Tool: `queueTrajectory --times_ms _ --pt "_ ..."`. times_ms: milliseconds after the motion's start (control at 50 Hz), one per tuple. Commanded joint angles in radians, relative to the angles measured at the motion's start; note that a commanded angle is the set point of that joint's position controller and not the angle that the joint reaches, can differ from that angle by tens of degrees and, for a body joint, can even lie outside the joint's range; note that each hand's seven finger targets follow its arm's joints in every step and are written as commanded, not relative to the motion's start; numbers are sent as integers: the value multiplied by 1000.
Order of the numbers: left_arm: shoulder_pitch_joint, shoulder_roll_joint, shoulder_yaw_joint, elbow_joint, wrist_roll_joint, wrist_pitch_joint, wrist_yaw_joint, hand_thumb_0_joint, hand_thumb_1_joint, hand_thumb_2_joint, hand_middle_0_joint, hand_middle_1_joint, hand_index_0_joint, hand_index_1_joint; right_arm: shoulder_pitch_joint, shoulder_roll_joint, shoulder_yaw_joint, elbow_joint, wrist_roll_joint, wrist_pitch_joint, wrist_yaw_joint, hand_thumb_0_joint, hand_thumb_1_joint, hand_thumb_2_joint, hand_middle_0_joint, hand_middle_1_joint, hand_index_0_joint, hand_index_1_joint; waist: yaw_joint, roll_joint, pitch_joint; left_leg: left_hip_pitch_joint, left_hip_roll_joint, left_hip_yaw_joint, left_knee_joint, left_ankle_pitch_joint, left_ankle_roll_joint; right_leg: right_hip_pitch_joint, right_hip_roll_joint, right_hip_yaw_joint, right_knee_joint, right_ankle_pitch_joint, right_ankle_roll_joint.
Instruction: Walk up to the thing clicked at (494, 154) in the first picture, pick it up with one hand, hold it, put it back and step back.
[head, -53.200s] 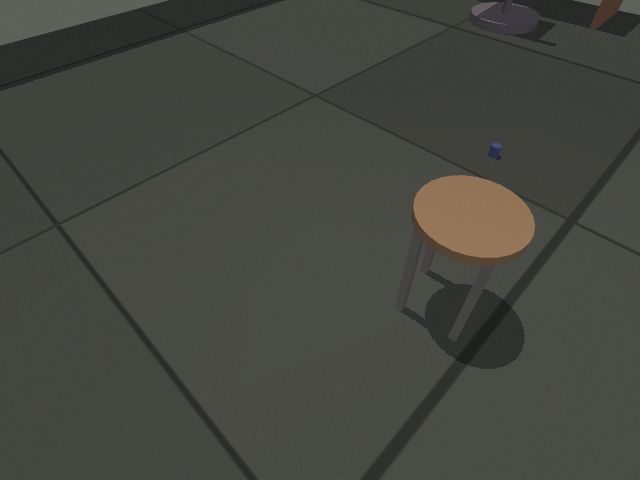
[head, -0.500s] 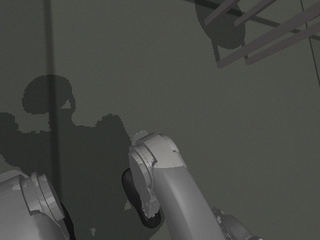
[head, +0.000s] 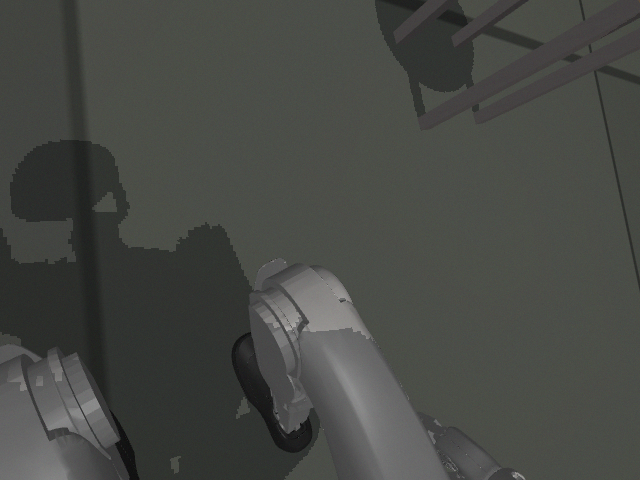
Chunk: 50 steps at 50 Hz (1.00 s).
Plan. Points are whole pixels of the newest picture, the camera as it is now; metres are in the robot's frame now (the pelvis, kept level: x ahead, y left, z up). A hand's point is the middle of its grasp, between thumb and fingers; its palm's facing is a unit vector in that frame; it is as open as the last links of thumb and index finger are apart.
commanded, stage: rest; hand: left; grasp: from above
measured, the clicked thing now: out of the picture +0.47 +0.34 -0.27
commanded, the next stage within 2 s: open in 0.30 s
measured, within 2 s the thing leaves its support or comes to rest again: rests again in 0.76 s
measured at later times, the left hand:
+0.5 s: hand out of the picture +0.45 +0.34 -0.24, palm faces -0.41 -0.17 -0.90, open 7.0 cm
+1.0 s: hand out of the picture +0.45 +0.34 -0.24, palm faces -0.41 -0.15 -0.90, open 11.7 cm
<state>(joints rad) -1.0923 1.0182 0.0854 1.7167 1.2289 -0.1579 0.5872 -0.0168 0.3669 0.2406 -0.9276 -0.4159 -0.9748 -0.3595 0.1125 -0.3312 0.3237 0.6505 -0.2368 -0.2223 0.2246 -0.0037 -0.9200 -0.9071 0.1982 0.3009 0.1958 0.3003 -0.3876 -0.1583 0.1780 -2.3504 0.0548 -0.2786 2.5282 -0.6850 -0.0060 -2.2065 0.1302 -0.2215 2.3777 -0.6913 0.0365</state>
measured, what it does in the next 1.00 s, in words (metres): stands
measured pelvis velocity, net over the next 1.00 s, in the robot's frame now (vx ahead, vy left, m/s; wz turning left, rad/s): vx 0.00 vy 0.00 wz -0.01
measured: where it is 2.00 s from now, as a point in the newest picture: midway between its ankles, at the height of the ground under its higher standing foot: (208, 450)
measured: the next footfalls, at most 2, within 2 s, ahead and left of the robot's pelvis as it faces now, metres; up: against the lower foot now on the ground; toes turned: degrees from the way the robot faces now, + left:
none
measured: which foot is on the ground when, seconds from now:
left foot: down 0.00-1.00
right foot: down 0.00-1.00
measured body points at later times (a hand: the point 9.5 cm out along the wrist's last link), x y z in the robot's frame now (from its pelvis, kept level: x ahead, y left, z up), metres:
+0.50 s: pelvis +0.00 +0.00 +0.00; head +0.27 +0.14 +0.33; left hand +0.47 +0.35 -0.19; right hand +0.06 -0.24 -0.05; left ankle +0.07 +0.13 -0.27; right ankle +0.11 -0.11 -0.27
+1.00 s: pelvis +0.00 +0.00 +0.01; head +0.27 +0.14 +0.33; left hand +0.47 +0.35 -0.19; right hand +0.05 -0.24 -0.05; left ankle +0.07 +0.13 -0.27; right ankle +0.11 -0.11 -0.27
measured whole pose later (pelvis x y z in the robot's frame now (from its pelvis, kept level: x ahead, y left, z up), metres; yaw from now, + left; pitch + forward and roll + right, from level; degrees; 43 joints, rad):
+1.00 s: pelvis +0.00 +0.00 +0.01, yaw -1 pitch +26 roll -15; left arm -1.09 1.05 0.06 1.71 1.21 -0.17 0.58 0.00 -0.12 0.63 -0.40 -0.74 -0.42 -0.71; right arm 0.10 -0.34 0.35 0.62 -0.24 -0.22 0.22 0.00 -0.91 -0.90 0.20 0.30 0.20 0.30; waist -0.39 -0.17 0.20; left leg -2.34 0.06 -0.29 2.52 -0.68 0.00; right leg -2.19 0.14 -0.23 2.35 -0.68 0.04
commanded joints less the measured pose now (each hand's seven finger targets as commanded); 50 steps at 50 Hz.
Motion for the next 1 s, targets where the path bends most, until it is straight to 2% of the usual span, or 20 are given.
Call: queueTrajectory --times_ms 0,80,120,180,220,260,320,380,420,440,500,580,740,780,820,900,920,940,960,980 --pt "-253 241 13 -106 -21 -2 31 0 892 451 -1176 -503 -1215 -464 191 -324 -84 7 10 -5 -13 0 -911 -904 199 300 199 300 -47 554 -609 481 37 95 -235 168 20 335 27 -74 -234 271 -54" --pt "-252 260 23 -150 -22 -7 27 0 901 476 -1200 -493 -1230 -462 188 -328 -86 1 10 -5 -16 0 -914 -906 199 300 199 300 -36 564 -676 515 39 93 -228 210 17 372 28 -73 -229 306 -52" --pt "-244 222 4 -133 -30 -6 23 0 896 460 -1188 -489 -1221 -455 200 -323 -86 12 7 -6 -11 0 -913 -906 199 300 199 300 -49 564 -655 520 41 91 -222 234 17 365 28 -78 -227 329 -48" --pt "-252 249 9 -138 -32 -11 18 0 881 430 -1168 -479 -1205 -440 193 -331 -80 7 10 -1 -14 0 -910 -904 199 300 199 300 -48 557 -656 518 43 84 -224 232 17 362 28 -81 -229 324 -50" --pt "-246 229 -13 -135 -28 -15 12 0 882 459 -1175 -491 -1208 -457 185 -331 -78 -1 9 -3 -12 0 -913 -906 199 300 199 300 -47 591 -634 529 40 83 -238 222 11 353 25 -83 -222 307 -56" --pt "-237 268 11 -134 -18 -14 17 0 885 465 -1185 -489 -1215 -458 195 -331 -74 -1 9 5 -13 0 -913 -906 199 300 199 300 -42 563 -627 499 40 85 -235 202 16 364 31 -79 -229 299 -53" --pt "-259 214 -21 -163 -32 -22 16 0 905 447 -1181 -497 -1218 -457 165 -326 -74 -17 7 0 -13 0 -910 -904 199 300 199 300 -43 579 -642 519 41 82 -242 189 12 348 28 -85 -232 284 -55" --pt "-245 274 15 -138 -18 -17 24 0 892 446 -1184 -479 -1215 -446 188 -341 -79 -1 9 2 -15 0 -911 -906 199 300 199 300 -43 569 -645 521 43 78 -243 201 13 362 31 -84 -230 300 -53" --pt "-223 260 20 -119 -18 -19 30 0 732 356 -1024 -457 -1055 -417 184 -335 -77 -5 8 5 -14 0 -902 -902 200 301 200 301 -39 550 -626 501 41 77 -248 186 13 349 29 -89 -231 281 -53" --pt "-230 235 -1 -117 -17 -18 25 0 652 325 -944 -457 -975 -413 178 -334 -78 -12 9 3 -13 0 -902 -901 200 301 200 301 -44 566 -606 511 41 76 -254 185 10 333 28 -88 -227 278 -55" --pt "-256 253 5 -136 -16 -17 22 0 412 301 -704 -480 -750 -432 188 -339 -76 -5 6 3 -13 0 -900 -900 200 301 200 301 -55 578 -627 532 43 76 -248 214 10 345 28 -87 -224 305 -54" --pt "-234 250 -4 -104 -21 -22 22 0 116 434 -592 -559 -622 -529 172 -335 -72 -12 6 5 -18 0 -902 -902 200 301 201 301 -56 542 -593 486 43 86 -242 164 17 349 32 -78 -244 273 -52" --pt "-250 271 5 -130 -24 -28 21 0 -69 581 -441 -685 -464 -662 180 -334 -64 -7 5 2 -19 0 -901 -902 200 301 201 301 -53 563 -618 529 48 68 -251 184 9 342 27 -91 -234 280 -52" --pt "-276 247 -20 -173 -23 -34 25 0 -122 630 -400 -726 -420 -705 158 -340 -70 -22 7 3 -23 0 -901 -902 200 301 201 301 -48 591 -654 547 46 69 -252 190 6 348 29 -93 -230 287 -54" --pt "-215 270 -2 -99 -13 -19 27 0 -158 657 -364 -755 -384 -733 175 -345 -69 -3 4 2 -21 0 -900 -901 201 301 201 301 -46 582 -617 544 48 68 -255 207 5 346 31 -91 -228 299 -54" --pt "-245 263 -1 -132 -30 -12 28 0 -221 712 -309 -809 -328 -788 176 -338 -68 -18 7 0 -20 0 -899 -901 200 301 201 301 -48 550 -604 486 43 87 -242 178 18 362 33 -76 -254 285 -49" --pt "-270 235 -33 -162 -29 -11 21 0 -234 718 -303 -814 -321 -795 172 -335 -64 -27 5 -5 -18 0 -900 -901 200 301 201 301 -53 570 -611 511 42 89 -242 191 16 364 31 -77 -252 296 -49" --pt "-214 265 0 -91 -36 -4 27 0 -250 729 -281 -841 -301 -819 171 -344 -67 -12 4 -1 -21 0 -900 -901 200 301 201 301 -47 546 -609 499 45 82 -255 173 15 373 34 -81 -258 280 -50" --pt "-241 235 -37 -130 -30 -6 15 0 -266 744 -269 -848 -289 -827 171 -344 -69 -24 12 -7 -18 0 -900 -901 200 301 201 301 -50 547 -588 497 43 78 -248 165 15 334 32 -81 -241 268 -52" --pt "-233 267 1 -118 -40 -9 20 0 -272 751 -256 -867 -278 -844 171 -347 -72 -15 11 -5 -21 0 -898 -901 200 301 201 301 -47 545 -611 507 47 69 -260 157 10 343 29 -89 -242 258 -52"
